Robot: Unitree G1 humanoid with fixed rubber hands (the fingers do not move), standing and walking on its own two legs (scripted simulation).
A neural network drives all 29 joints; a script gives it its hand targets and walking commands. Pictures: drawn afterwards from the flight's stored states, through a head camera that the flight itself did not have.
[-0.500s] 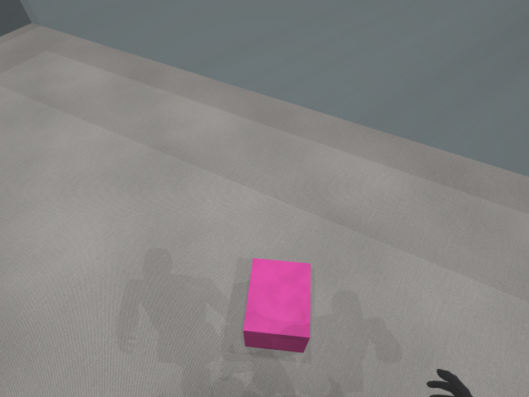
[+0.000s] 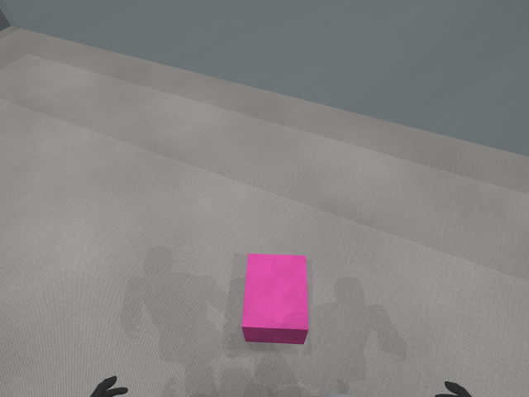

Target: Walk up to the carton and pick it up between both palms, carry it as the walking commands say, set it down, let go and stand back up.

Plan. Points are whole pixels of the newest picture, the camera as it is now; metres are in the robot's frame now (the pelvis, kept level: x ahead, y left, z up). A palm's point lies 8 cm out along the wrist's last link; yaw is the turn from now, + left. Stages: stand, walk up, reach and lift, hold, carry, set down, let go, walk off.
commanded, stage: walk up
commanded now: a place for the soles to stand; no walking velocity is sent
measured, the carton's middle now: (275, 298) +0.49 -0.02 -0.68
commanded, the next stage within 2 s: reach and lift in 0.16 s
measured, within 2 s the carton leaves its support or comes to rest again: neither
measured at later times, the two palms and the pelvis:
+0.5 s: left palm (109, 385) +0.16 +0.27 -0.12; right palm (431, 364) +0.17 -0.26 -0.13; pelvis +0.00 +0.00 -0.02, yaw +0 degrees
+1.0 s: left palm (151, 321) +0.28 +0.24 -0.18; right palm (398, 322) +0.26 -0.24 -0.18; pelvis -0.03 +0.02 -0.08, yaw +0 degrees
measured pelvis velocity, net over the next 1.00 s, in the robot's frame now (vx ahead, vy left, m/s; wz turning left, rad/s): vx -0.03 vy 0.02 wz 0.00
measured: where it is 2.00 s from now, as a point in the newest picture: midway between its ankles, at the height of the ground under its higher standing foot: outside the picture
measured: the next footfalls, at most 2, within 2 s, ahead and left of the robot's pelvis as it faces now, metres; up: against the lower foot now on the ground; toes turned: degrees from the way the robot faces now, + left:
none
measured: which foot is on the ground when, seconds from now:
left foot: down 0.00-1.00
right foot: down 0.00-1.00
